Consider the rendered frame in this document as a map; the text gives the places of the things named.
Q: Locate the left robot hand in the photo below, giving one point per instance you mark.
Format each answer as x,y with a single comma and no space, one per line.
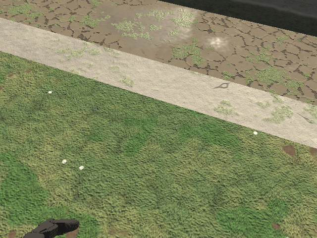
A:
53,227

